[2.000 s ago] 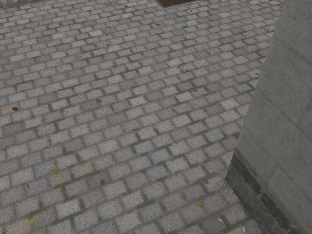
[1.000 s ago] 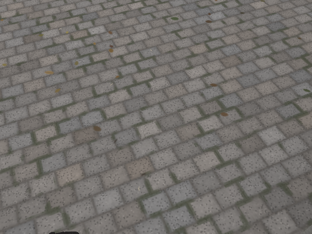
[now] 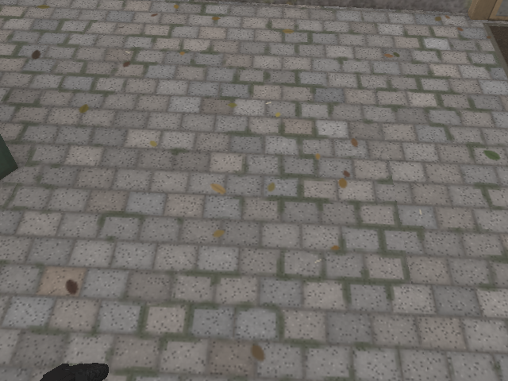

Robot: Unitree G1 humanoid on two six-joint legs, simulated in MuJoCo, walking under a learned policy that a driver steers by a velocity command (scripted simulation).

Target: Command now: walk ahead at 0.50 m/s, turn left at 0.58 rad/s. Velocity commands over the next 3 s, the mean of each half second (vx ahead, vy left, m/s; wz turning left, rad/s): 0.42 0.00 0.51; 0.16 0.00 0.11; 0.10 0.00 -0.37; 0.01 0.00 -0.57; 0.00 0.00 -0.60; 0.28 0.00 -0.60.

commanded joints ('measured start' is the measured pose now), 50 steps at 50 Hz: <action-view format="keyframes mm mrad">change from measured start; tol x32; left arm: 1 -86 31 1 -59 -3 -8 -10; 11 372 280 72 42 -6 -16 -26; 50 334 258 26 193 6 75 3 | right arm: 1 1 -180 -45 -70 3 -26 -9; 50 -326 -79 6 -184 -8 5 -20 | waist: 1 -27 103 3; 9 140 106 -152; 11 105 -429 -420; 18 49 -69 -40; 33 61 267 -334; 47 127 149 -75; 50 141 -274 42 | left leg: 1 -151 193 -155 -125 76 139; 9 -30 175 -259 307 267 47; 12 -615 79 -125 1046 -395 -44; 29 -220 129 93 230 116 -64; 33 271 508 -313 153 880 233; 43 -193 299 -148 -91 -315 105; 50 -582 48 133 437 -306 -77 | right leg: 1 181 90 -76 -195 218 4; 9 572 56 5 -292 80 -104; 11 1095 -327 661 -414 -169 -328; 13 857 -287 486 -481 -352 -251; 22 513 -139 -52 -493 636 -262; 31 498 -48 -116 -233 318 -126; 33 213 74 -109 127 -547 -19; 35 157 38 -49 233 -591 -2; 47 520 86 -148 -252 -240 -106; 50 553 -284 454 -627 -487 -314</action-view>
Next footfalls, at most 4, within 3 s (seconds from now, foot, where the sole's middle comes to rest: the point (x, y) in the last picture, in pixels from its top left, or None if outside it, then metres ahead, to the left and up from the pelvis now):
0.18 right None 0.32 -0.14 -0.79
0.62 left None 0.41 0.14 -0.79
0.96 right None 0.42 -0.09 -0.79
1.30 left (181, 376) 0.48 0.17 -0.79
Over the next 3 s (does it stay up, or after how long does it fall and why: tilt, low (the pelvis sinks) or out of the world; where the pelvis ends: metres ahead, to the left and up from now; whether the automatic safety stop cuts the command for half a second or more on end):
stays up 0.52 -0.09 0.00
